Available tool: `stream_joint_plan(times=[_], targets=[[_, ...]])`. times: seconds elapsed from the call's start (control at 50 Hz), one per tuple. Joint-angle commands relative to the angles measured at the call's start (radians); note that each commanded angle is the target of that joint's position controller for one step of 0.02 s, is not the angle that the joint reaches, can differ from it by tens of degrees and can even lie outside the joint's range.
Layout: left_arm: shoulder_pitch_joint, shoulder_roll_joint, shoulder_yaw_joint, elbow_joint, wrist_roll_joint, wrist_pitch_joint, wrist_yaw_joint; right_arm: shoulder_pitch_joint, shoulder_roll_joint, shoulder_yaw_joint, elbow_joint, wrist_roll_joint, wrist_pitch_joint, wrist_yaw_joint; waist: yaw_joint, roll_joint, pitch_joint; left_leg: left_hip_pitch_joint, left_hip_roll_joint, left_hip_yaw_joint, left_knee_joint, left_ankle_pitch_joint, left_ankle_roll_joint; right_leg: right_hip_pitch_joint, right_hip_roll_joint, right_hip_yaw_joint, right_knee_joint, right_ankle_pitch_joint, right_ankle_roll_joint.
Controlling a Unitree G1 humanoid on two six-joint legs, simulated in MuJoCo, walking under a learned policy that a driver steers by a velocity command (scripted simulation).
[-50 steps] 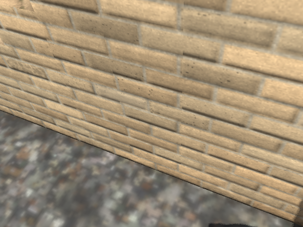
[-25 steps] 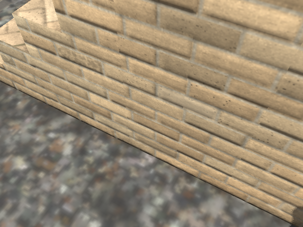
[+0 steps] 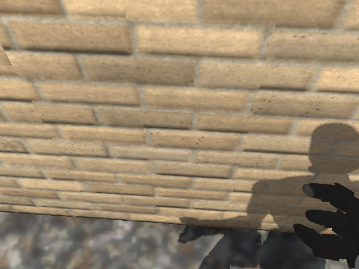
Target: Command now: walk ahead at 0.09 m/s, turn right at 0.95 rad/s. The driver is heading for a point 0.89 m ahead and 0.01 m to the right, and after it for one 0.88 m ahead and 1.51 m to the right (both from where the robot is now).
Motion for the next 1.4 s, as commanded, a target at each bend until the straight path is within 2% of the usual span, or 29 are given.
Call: stream_joint_plan(times=[0.02, 0.12, 0.16, 0.18, 0.2, 0.28, 0.44, 0.5, 0.54, 0.58, 0.66, 0.74, 0.76, 0.8, 0.84, 0.86, 0.88, 0.9, 0.92, 0.96, 1.06, 1.08, 1.1, 1.18, 1.2, 1.24, 1.28, 1.34, 1.4], targets=[[-0.182, 0.171, 0.052, -0.132, -0.004, -0.009, 0.022, 0.032, -0.08, -0.031, -0.048, 0.001, 0.013, -0.021, -0.097, 0.006, -0.206, 0.102, -0.083, 0.05, -0.279, 0.095, -0.02, 0.066, -0.194, 0.296, -0.068, 0.355, -0.118], [-0.234, 0.106, 0.043, -0.167, -0.011, 0.024, 0.003, 0.122, -0.108, -0.043, 0.017, 0.043, 0.007, -0.006, -0.1, -0.173, -0.224, 0.324, -0.048, 0.062, -0.601, 0.316, 0.04, -0.034, -0.149, 0.335, 0.047, 0.129, -0.022], [-0.137, -0.005, 0.009, -0.154, 0.004, 0.027, -0.018, 0.173, -0.141, -0.06, 0.033, 0.007, 0.011, -0.008, -0.076, 0.025, -0.259, 0.625, 0.219, -0.134, -0.692, 0.397, 0.188, -0.329, -0.014, 0.195, 0.398, -0.44, 0.058], [-0.105, 0.015, 0.005, -0.204, 0.027, 0.006, -0.032, 0.147, -0.209, -0.072, 0.032, -0.06, 0.013, -0.015, -0.019, 0.237, -0.25, 0.508, 0.481, -0.425, -0.787, 0.472, 0.367, -0.468, -0.009, 0.122, 0.666, -0.564, 0.125], [-0.12, 0.14, 0.032, -0.208, 0.026, -0.005, -0.04, 0.111, -0.18, -0.082, 0.032, -0.063, 0.002, -0.016, -0.017, 0.25, -0.227, 0.406, 0.518, -0.442, -0.831, 0.491, 0.417, -0.445, -0.112, 0.105, 0.84, -0.483, 0.178], [-0.114, 0.137, 0.042, -0.185, 0.021, 0.04, -0.009, 0.029, -0.142, -0.064, 0.055, 0.009, 0.032, -0.034, -0.015, 0.008, -0.141, 0.272, 0.299, -0.045, -0.771, 0.489, 0.294, -0.373, -0.177, 0.014, 0.998, -0.253, 0.208], [-0.145, -0.042, -0.039, -0.172, 0.04, 0.007, -0.03, 0.187, -0.138, -0.054, 0.158, 0.006, 0.028, 0.025, -0.087, 0.132, -0.233, 0.284, 0.244, -0.015, -0.751, 0.398, 0.304, 0.029, -0.122, -0.04, 0.263, -0.292, 0.175], [-0.109, 0.049, -0.014, -0.155, 0.03, 0.023, -0.012, 0.25, -0.144, -0.047, 0.201, 0.027, 0.005, 0.051, -0.064, 0.146, -0.177, 0.082, 0.193, -0.022, -0.721, 0.257, 0.161, 0.357, -0.139, -0.019, -0.054, -0.078, 0.086], [-0.09, 0.206, 0.028, -0.123, 0.067, 0.046, 0.006, 0.201, -0.081, -0.029, 0.135, 0.026, -0.031, 0.049, -0.057, -0.256, -0.23, -0.135, 0.071, 0.159, -0.417, -0.057, 0.067, 0.316, -0.471, 0.23, -0.041, 0.116, -0.125], [-0.193, 0.11, 0.007, -0.16, 0.078, 0.017, 0.007, 0.209, -0.18, -0.069, 0.158, 0.034, -0.011, 0.023, -0.057, -0.199, -0.178, -0.158, 0.077, 0.144, -0.001, -0.089, 0.01, 0.206, -0.466, 0.167, -0.074, 0.349, -0.184], [-0.289, 0.052, -0.003, -0.127, 0.015, -0.023, 0.02, 0.311, -0.129, -0.07, 0.157, 0.032, 0.058, -0.014, -0.141, -0.145, -0.113, -0.17, 0.142, 0.106, 0.159, 0.018, -0.019, 0.135, -0.423, -0.015, -0.069, 0.408, -0.085], [-0.259, 0.071, 0.013, -0.109, 0.018, -0.001, 0.021, 0.213, -0.073, -0.044, 0.094, 0.025, 0.055, 0.022, -0.085, -0.12, -0.187, -0.036, 0.156, 0.179, -0.121, 0.109, 0.014, 0.17, -0.398, -0.112, -0.028, 0.31, -0.077], [-0.176, 0.03, -0.009, -0.049, 0.055, 0.009, -0.006, 0.265, -0.088, -0.044, 0.155, -0.013, 0.078, 0.068, -0.081, -0.113, -0.145, 0.062, 0.128, 0.197, -0.253, 0.044, 0.065, 0.136, -0.383, -0.132, -0.067, 0.131, -0.064], [-0.239, 0.112, 0.028, -0.078, 0.023, 0.002, -0.021, 0.295, -0.112, -0.059, 0.126, 0.051, 0.071, 0.066, -0.104, -0.143, -0.194, 0.176, 0.094, 0.261, -0.291, 0.164, 0.097, 0.097, -0.373, -0.129, -0.02, -0.11, -0.026], [-0.24, 0.033, 0.006, -0.058, 0.02, -0.006, -0.017, 0.373, -0.134, -0.065, 0.174, 0.043, 0.063, 0.035, -0.128, -0.052, -0.156, 0.291, 0.044, 0.267, -0.42, 0.052, 0.161, 0.012, -0.338, -0.192, 0.133, -0.282, 0.053], [-0.284, -0.034, -0.015, -0.075, 0.048, -0.006, -0.01, 0.479, -0.178, -0.082, 0.208, 0.045, 0.058, 0.011, -0.175, 0.145, -0.14, 0.451, 0.103, 0.128, -0.498, 0.148, 0.232, -0.181, -0.284, -0.256, 0.45, -0.329, 0.118], [-0.344, -0.098, -0.04, -0.179, 0.07, -0.019, -0.004, 0.561, -0.371, -0.129, 0.198, 0.032, 0.03, 0.008, -0.171, 0.426, -0.125, 0.577, 0.347, -0.53, -0.714, 0.071, 0.453, -0.565, -0.086, -0.188, 0.784, -0.58, 0.201], [-0.422, -0.007, -0.023, -0.183, 0.043, -0.047, -0.002, 0.525, -0.341, -0.123, 0.178, -0.008, -0.001, 0.019, -0.214, 0.202, -0.157, 0.554, 0.411, -0.67, -0.84, -0.083, 0.493, -0.613, -0.093, 0.028, 0.893, -0.528, 0.185], [-0.448, 0.038, -0.015, -0.201, 0.012, -0.067, -0.005, 0.435, -0.308, -0.116, 0.155, 0.0, -0.012, 0.012, -0.18, 0.18, -0.083, 0.494, 0.402, -0.601, -0.87, -0.137, 0.438, -0.625, -0.137, 0.058, 0.855, -0.406, 0.154], [-0.42, 0.067, -0.012, -0.179, 0.049, -0.082, 0.024, 0.241, -0.228, -0.092, 0.094, 0.028, 0.006, -0.018, -0.1, 0.125, -0.047, 0.351, 0.33, -0.398, -0.819, 0.108, 0.335, -0.51, -0.172, 0.055, 0.722, -0.228, 0.143], [-0.35, -0.036, -0.042, -0.16, 0.052, -0.09, 0.004, 0.187, -0.193, -0.085, 0.064, 0.043, 0.017, -0.031, -0.067, 0.091, -0.12, 0.111, 0.119, -0.102, -0.715, 0.319, 0.261, -0.114, -0.03, -0.085, 0.325, -0.004, 0.157], [-0.18, -0.184, -0.086, -0.154, 0.032, -0.062, -0.043, 0.202, -0.084, -0.024, 0.042, -0.028, -0.035, 0.057, 0.002, 0.225, -0.29, 0.098, 0.16, -0.175, -0.657, 0.499, 0.288, -0.043, -0.034, -0.015, 0.492, -0.212, 0.144], [-0.271, 0.019, -0.042, -0.147, 0.04, -0.071, -0.002, 0.156, -0.164, -0.08, 0.059, 0.057, 0.002, 0.015, -0.037, 0.111, -0.13, 0.176, 0.113, -0.084, -0.652, 0.456, 0.262, -0.129, -0.05, -0.09, 0.28, -0.066, 0.137], [-0.215, -0.036, -0.071, -0.116, 0.053, -0.115, 0.004, 0.207, -0.098, -0.035, 0.057, 0.012, 0.025, 0.007, -0.085, 0.179, -0.257, 0.394, 0.168, -0.145, -0.515, 0.689, 0.25, -0.012, -0.099, -0.098, 0.02, 0.053, 0.088], [-0.171, 0.025, -0.055, -0.093, 0.062, -0.126, -0.009, 0.173, -0.092, -0.037, 0.044, 0.029, 0.028, 0.001, -0.081, 0.111, -0.153, 0.387, 0.148, -0.152, -0.414, 0.931, 0.19, 0.001, -0.162, -0.026, -0.068, 0.239, 0.045], [-0.148, 0.089, -0.042, -0.082, 0.106, -0.132, -0.033, 0.269, -0.116, -0.037, 0.043, 0.0, 0.027, -0.018, -0.152, -0.167, -0.297, 0.207, 0.047, -0.085, -0.217, 0.467, 0.032, 0.24, -0.396, 0.239, 0.101, 1.062, -0.21], [-0.13, 0.025, -0.048, -0.062, 0.058, -0.095, -0.043, 0.181, -0.207, -0.061, 0.029, -0.037, 0.061, -0.009, -0.082, -0.237, -0.319, 0.075, 0.005, -0.043, -0.026, -0.214, -0.021, 0.279, -0.461, 0.4, -0.041, 0.778, -0.288], [-0.145, 0.163, 0.016, -0.065, 0.026, -0.068, -0.025, 0.098, -0.131, -0.044, 0.012, -0.013, 0.09, -0.006, -0.078, -0.069, -0.215, -0.041, -0.007, -0.015, -0.074, -0.17, -0.014, 0.245, -0.344, 0.352, -0.055, 0.436, -0.162], [-0.151, 0.148, 0.031, -0.074, 0.026, -0.027, 0.005, 0.109, -0.077, -0.03, 0.036, 0.009, 0.074, -0.012, -0.063, -0.089, -0.236, 0.071, -0.056, 0.04, -0.236, -0.061, -0.019, 0.167, -0.267, 0.319, -0.085, 0.22, -0.106]])
Velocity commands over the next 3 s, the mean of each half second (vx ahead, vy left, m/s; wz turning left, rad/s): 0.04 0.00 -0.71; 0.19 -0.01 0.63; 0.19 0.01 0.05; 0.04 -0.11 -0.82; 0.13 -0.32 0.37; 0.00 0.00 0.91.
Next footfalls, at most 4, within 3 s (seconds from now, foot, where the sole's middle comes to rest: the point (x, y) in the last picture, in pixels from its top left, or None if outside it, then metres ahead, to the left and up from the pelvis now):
0.16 left None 0.14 0.14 -0.78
0.50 right None -0.04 -0.09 -0.78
0.86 left None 0.03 0.18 -0.78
1.20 right None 0.18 0.01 -0.78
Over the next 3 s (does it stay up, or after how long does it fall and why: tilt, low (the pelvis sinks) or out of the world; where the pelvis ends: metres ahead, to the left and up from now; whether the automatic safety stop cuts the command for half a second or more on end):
stays up -0.13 -0.10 -0.01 its command is cut before an obstacle after 0.7 s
